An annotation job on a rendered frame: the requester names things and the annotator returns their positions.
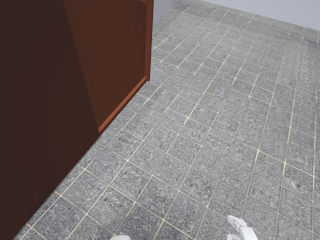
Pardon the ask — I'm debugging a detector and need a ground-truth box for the wardrobe door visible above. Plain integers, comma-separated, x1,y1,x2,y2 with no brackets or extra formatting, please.
63,0,147,128
0,0,100,240

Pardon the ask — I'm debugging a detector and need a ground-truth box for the right robot hand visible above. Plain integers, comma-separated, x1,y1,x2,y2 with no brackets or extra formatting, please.
227,215,258,240

